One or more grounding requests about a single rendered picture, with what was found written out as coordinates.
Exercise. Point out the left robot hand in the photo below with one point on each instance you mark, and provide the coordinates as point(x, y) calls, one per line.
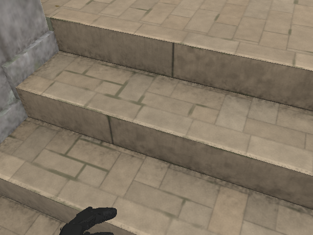
point(86, 219)

